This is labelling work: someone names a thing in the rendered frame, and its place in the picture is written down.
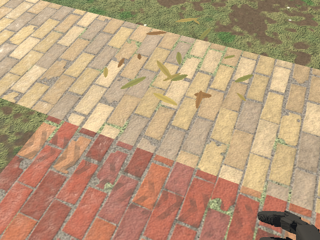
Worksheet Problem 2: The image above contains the robot right hand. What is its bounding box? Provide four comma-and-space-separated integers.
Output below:
257, 210, 320, 240

